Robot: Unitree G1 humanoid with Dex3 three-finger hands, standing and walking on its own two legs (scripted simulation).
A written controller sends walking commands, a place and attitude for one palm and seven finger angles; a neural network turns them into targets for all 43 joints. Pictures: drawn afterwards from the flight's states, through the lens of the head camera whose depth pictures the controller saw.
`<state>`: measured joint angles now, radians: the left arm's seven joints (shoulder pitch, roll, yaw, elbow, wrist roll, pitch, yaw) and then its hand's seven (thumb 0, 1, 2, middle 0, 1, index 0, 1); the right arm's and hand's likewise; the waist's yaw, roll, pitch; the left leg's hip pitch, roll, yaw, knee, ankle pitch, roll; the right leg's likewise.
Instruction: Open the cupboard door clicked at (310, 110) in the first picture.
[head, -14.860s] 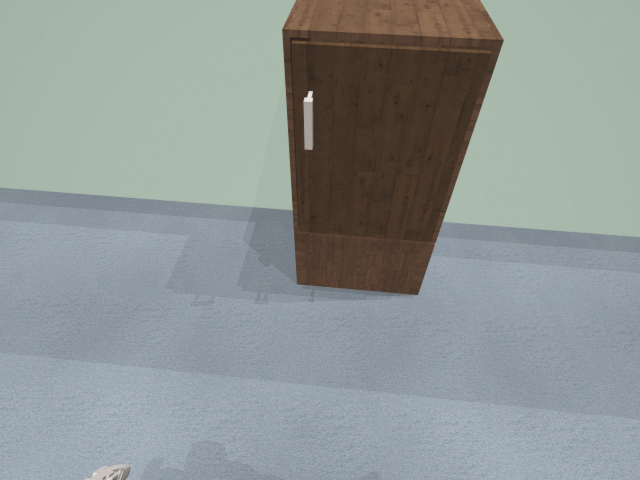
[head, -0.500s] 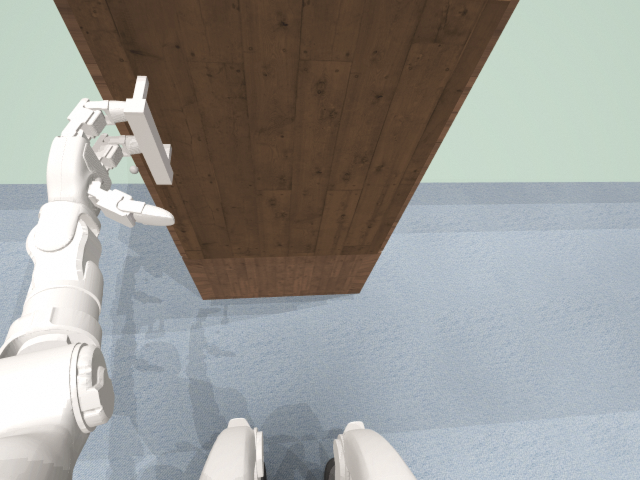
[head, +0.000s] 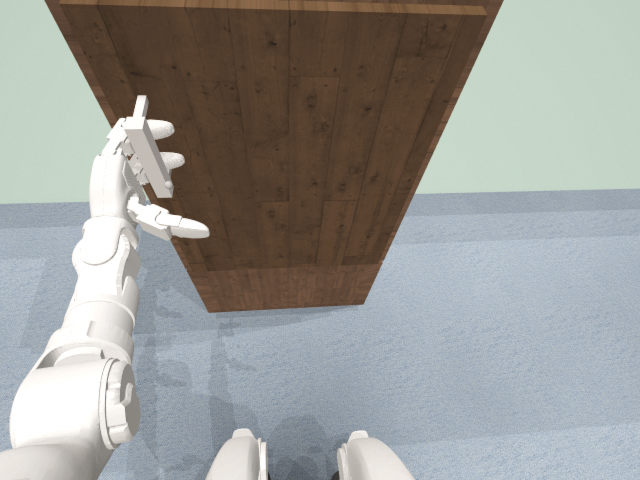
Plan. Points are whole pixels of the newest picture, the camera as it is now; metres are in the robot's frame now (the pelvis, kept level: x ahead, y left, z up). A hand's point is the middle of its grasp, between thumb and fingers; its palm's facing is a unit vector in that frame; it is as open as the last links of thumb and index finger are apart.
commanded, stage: slide the fingers in behind the handle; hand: left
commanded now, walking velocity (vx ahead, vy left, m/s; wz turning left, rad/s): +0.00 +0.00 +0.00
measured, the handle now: (154, 149) +0.53 +0.20 +0.06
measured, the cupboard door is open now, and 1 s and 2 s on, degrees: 0 0 25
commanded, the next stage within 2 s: close the thumb around the handle in 0.38 s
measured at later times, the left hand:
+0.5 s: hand (165, 184) +0.47 +0.17 +0.06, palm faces +0.03 -1.00 -0.01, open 14.0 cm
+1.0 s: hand (167, 185) +0.47 +0.17 +0.06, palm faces +0.03 -1.00 -0.01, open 7.2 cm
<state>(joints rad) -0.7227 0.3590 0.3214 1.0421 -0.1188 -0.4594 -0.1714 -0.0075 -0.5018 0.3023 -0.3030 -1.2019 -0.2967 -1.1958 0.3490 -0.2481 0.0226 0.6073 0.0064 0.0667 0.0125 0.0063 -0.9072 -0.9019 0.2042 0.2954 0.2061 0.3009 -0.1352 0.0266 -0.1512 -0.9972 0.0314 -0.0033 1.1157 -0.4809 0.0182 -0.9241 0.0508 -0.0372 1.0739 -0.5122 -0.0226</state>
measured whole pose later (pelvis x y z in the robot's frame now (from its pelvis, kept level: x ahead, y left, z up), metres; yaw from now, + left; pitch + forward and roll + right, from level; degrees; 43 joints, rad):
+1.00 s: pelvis +0.00 +0.00 +0.00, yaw +0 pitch +21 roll -3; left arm -0.76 0.36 0.30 1.07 -0.11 -0.48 -0.14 0.01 0.48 0.72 -0.37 -1.31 -0.36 -1.30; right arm 0.34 -0.25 0.02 0.62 0.00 0.07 0.01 0.01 -0.91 -0.90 0.20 0.30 0.21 0.30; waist -0.13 0.03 -0.15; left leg -1.02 0.02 -0.01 1.13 -0.48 0.02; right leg -0.94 0.04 -0.04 1.08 -0.51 -0.02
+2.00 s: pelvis +0.01 -0.01 +0.01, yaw +2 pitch +15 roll -1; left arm 0.02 -0.06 -0.09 0.24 0.02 -0.38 0.43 0.02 0.72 0.79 -0.36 -1.35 -0.39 -1.34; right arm 0.19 -0.20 0.00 0.50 -0.04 0.03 0.06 0.01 -0.91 -0.90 0.20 0.30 0.20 0.30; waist -0.01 0.02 -0.17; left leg -0.86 0.00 -0.01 1.07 -0.48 0.00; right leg -0.79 0.03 -0.05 1.07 -0.54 -0.04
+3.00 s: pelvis +0.01 -0.05 +0.01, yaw +5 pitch +14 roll +1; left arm 0.41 -0.07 -0.25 -0.04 0.06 -0.34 0.46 0.00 -0.39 0.35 -0.29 -1.12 -0.29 -1.11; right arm 0.22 -0.20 0.01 0.50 -0.05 -0.05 0.01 0.01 -0.91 -0.90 0.20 0.30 0.20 0.30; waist -0.01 0.04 -0.19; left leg -0.83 -0.01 -0.06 1.06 -0.48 -0.04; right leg -0.76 0.02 -0.09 1.09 -0.58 -0.08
